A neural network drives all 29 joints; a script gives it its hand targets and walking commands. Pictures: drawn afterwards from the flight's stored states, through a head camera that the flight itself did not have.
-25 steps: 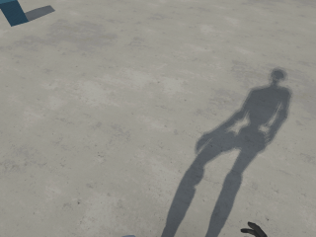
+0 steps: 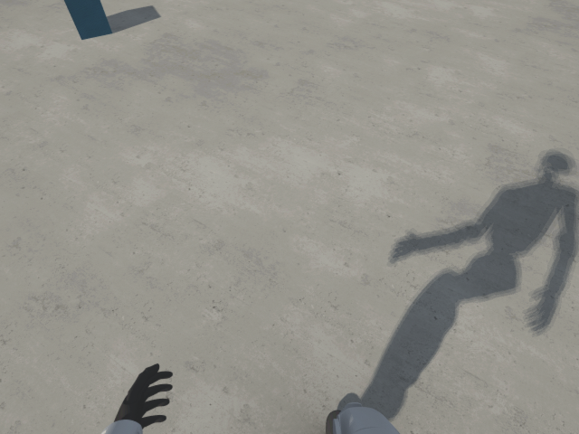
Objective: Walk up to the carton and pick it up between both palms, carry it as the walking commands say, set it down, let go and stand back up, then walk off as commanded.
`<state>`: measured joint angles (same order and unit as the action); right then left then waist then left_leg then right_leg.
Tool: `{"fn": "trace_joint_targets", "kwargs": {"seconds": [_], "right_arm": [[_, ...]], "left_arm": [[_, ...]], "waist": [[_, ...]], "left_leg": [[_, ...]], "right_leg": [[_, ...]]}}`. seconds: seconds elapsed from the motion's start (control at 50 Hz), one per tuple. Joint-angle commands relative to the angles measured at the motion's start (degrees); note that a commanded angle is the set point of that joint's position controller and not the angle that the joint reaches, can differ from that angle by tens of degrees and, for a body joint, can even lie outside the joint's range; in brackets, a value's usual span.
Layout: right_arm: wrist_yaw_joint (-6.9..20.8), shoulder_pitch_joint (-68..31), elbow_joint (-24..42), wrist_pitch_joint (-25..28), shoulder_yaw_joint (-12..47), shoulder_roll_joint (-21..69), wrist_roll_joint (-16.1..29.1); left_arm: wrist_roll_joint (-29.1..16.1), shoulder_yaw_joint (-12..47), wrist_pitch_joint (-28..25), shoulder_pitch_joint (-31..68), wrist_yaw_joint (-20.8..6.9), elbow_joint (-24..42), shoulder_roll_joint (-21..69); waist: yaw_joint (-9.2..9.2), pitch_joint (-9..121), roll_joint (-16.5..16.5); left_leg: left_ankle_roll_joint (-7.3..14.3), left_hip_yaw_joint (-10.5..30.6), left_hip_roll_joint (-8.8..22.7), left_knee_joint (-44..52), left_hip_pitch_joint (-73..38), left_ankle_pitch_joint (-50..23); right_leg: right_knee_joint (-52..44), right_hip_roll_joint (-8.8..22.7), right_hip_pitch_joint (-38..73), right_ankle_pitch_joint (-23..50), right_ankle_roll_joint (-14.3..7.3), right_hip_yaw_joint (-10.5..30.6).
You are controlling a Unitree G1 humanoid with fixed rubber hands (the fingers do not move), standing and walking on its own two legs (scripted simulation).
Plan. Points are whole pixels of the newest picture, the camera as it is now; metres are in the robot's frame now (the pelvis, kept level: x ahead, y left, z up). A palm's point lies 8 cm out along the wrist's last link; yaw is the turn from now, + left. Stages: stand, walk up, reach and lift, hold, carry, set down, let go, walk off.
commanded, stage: walk up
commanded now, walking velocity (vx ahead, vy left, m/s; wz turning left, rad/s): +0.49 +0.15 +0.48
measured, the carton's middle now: (86, 10) +3.07 +1.13 -0.64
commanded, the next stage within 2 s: none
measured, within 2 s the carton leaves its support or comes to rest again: neither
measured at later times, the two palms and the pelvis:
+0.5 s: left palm out of the picture +0.09 +0.34 -0.14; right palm (316, 248) +0.46 -0.09 -0.12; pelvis +0.24 +0.11 -0.02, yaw +11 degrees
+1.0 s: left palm (70, 207) +0.61 +0.41 -0.10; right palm (322, 251) +0.47 -0.11 -0.15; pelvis +0.50 +0.14 -0.02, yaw +17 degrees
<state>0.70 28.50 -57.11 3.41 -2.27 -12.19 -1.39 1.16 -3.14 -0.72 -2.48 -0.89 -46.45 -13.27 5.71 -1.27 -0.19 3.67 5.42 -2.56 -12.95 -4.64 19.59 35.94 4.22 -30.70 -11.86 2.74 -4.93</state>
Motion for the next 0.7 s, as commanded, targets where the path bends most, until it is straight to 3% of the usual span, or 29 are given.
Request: {"fn": "trace_joint_targets", "kwargs": {"seconds": [0.0,0.02,0.04,0.06,0.08,0.1,0.14,0.16,0.2,0.26,0.3,0.34,0.4,0.42,0.44,0.46,0.48,0.5,0.54,0.56,0.58,0.62,0.68], "right_arm": [[-0.1,-3.4,1.8,0.4,-0.9,-8.8,0.5],[0.0,-5.2,3.1,0.6,-0.5,-8.0,1.7],[-0.1,-6.0,6.1,1.0,-0.4,-5.2,1.7],[-0.2,-4.1,7.9,1.1,-1.5,-5.0,1.3],[0.4,-5.5,7.2,0.2,-1.7,-7.1,0.4],[1.1,-6.7,7.8,-0.4,-1.8,-6.1,0.0],[2.7,-7.0,7.4,-1.6,-1.8,-3.7,-0.2],[3.5,-7.1,7.2,-2.3,-1.6,-2.7,-0.1],[4.5,-10.3,7.9,-3.1,-0.9,-1.1,0.0],[5.5,-17.9,9.4,-3.5,0.0,-0.8,0.4],[6.0,-22.6,10.2,-3.4,0.2,-1.7,0.5],[6.2,-26.3,10.7,-3.3,0.0,-2.7,0.2],[5.1,-24.9,9.3,-3.0,-0.6,-4.6,-0.5],[4.4,-20.3,7.5,-2.6,-1.0,-5.6,-0.8],[3.4,-12.1,4.1,-1.8,-2.0,-7.9,-1.1],[2.1,-1.5,1.3,-0.9,-3.4,-12.6,-1.4],[1.0,4.1,1.4,-0.6,-4.9,-19.9,0.0],[0.2,1.1,1.2,-1.2,-5.2,-19.4,1.1],[-0.5,-8.9,3.7,-0.3,-3.5,-13.0,-0.2],[-0.2,-12.1,4.3,0.6,-2.7,-10.5,-0.1],[0.1,-13.5,4.2,1.4,-2.0,-9.0,-0.1],[0.2,-10.9,2.5,2.6,-1.2,-7.4,0.1],[-0.3,-6.8,1.0,2.6,-0.8,-6.7,0.3]], "left_arm": [[-0.7,-2.1,-1.4,-9.7,2.2,0.7,-5.1],[-0.1,-3.6,-1.9,-18.7,3.3,-1.2,-9.4],[1.2,-4.8,-2.3,-28.7,3.8,-2.7,-15.3],[1.9,-6.2,-1.9,-26.9,3.7,-3.3,-19.0],[1.1,-5.7,-1.6,-23.4,3.6,-4.1,-14.6],[0.1,-4.4,-1.9,-20.0,3.5,-4.2,-9.5],[-0.2,-2.1,-2.9,-16.5,3.2,-5.1,-4.3],[0.1,-1.7,-3.5,-16.3,2.9,-5.4,-4.1],[0.3,-1.9,-4.2,-17.5,2.3,-6.4,-5.3],[0.3,-2.3,-4.4,-19.4,1.9,-7.8,-7.1],[0.3,-2.8,-4.2,-20.0,1.8,-8.2,-8.6],[0.2,-3.4,-3.8,-22.0,2.2,-8.8,-10.4],[0.1,-3.6,-3.5,-22.3,1.8,-8.9,-11.6],[0.2,-3.5,-3.3,-21.7,1.3,-8.7,-11.2],[0.4,-2.8,-3.3,-21.7,0.6,-8.2,-9.6],[1.2,-1.7,-3.4,-21.5,-0.1,-6.4,-6.6],[1.4,-0.7,-3.7,-19.9,-0.6,-1.9,-2.7],[1.7,-1.6,-3.7,-14.4,-0.5,-1.1,-5.5],[0.5,-1.1,-4.7,-14.2,-0.4,-3.3,-4.8],[0.7,-1.2,-4.1,-16.0,-0.4,-5.1,-5.0],[1.0,-1.2,-3.0,-17.8,-0.5,-6.6,-4.5],[1.1,-1.3,-1.3,-16.5,-0.8,-6.2,-3.9],[1.0,-1.1,-0.5,-8.4,-1.3,-3.7,-3.3]], "waist": [[-8.05,2.4,8.0],[-11.87,7.3,4.4],[-15.13,14.0,-6.4],[-12.38,17.0,-14.7],[-10.42,11.3,-8.7],[-8.78,5.6,-5.8],[-5.12,-0.6,-6.2],[-4.12,-1.2,-7.4],[-3.65,-2.1,-7.8],[-4.71,-4.0,-9.9],[-5.85,-4.7,-11.1],[-7.09,-5.2,-10.8],[-6.61,-2.8,-10.4],[-4.77,-0.3,-8.1],[-1.56,4.5,-3.3],[2.59,10.4,6.2],[3.28,16.6,20.7],[3.40,13.0,14.3],[-2.24,5.4,8.2],[-4.80,4.0,5.8],[-6.02,3.8,5.4],[-6.72,2.9,6.7],[-5.47,-0.9,6.7]], "left_leg": [[2.6,3.1,8.1,-15.3,13.9,-42.1],[0.8,0.9,4.8,-27.0,24.2,-36.2],[-0.6,1.0,1.0,-45.7,36.0,-5.8],[-1.2,2.4,-0.6,-57.8,41.7,12.3],[-1.4,4.0,3.1,-63.0,42.8,9.0],[-2.2,2.8,6.0,-63.6,43.2,2.8],[-4.5,1.2,10.7,-61.3,40.3,-5.4],[-4.8,0.0,10.6,-60.7,39.8,-7.2],[-5.2,-2.3,10.9,-55.2,40.7,-9.5],[-5.5,-6.0,10.8,-40.6,38.8,-12.2],[-5.2,-9.6,9.4,-31.1,33.7,-12.4],[-4.8,-11.5,8.3,-25.6,31.0,-12.5],[-3.6,-12.6,6.6,-21.6,24.6,-9.2],[-3.0,-14.0,5.0,-18.8,18.4,-8.8],[-1.8,-15.5,2.5,-16.2,6.7,-7.5],[0.6,-3.3,11.4,-13.0,-7.1,3.7],[5.8,25.6,27.2,-1.8,-12.3,16.2],[7.5,29.5,26.5,2.6,-7.5,15.0],[5.9,16.2,22.2,-1.7,3.9,-5.5],[4.3,11.7,20.2,-1.4,9.7,-12.8],[3.5,8.8,19.1,-0.7,13.2,-16.8],[3.8,6.0,18.3,0.9,13.9,-20.7],[4.3,4.2,17.8,4.0,11.4,-19.0]], "right_leg": [[-7.3,-3.0,24.0,1.2,-1.0,-3.5],[-8.8,3.2,39.4,0.9,-1.8,0.6],[-14.4,21.9,50.6,-8.2,-3.8,21.9],[-21.7,31.5,45.3,-11.1,-8.8,40.5],[-22.5,29.8,37.4,-16.6,-10.6,37.6],[-23.2,26.8,30.3,-15.6,-10.2,31.2],[-24.6,21.9,19.1,-5.0,-8.4,18.6],[-24.8,19.8,16.7,-2.3,-7.9,14.0],[-25.1,17.7,15.2,1.9,-7.1,7.2],[-26.5,15.0,15.3,7.1,-6.0,-0.9],[-27.8,13.9,15.7,5.9,-5.5,-4.4],[-27.8,15.2,18.3,5.0,-5.1,-4.9],[-22.0,16.8,21.5,8.2,-4.5,-5.9],[-14.4,15.7,20.6,8.9,-4.3,-7.9],[-1.7,12.5,16.7,9.8,-3.4,-10.4],[17.0,9.2,5.1,-5.5,-1.7,-10.5],[33.8,2.7,-9.2,-24.9,0.5,-5.2],[39.9,4.5,-15.9,-21.3,0.3,2.4],[37.2,8.8,-12.6,-9.8,-0.7,4.3],[34.0,9.4,-6.9,-6.2,-0.2,4.6],[33.1,9.0,-3.2,-5.1,0.2,4.5],[29.8,7.5,-2.0,-2.4,0.4,3.3],[21.6,5.9,-5.5,2.2,1.0,2.1]]}}
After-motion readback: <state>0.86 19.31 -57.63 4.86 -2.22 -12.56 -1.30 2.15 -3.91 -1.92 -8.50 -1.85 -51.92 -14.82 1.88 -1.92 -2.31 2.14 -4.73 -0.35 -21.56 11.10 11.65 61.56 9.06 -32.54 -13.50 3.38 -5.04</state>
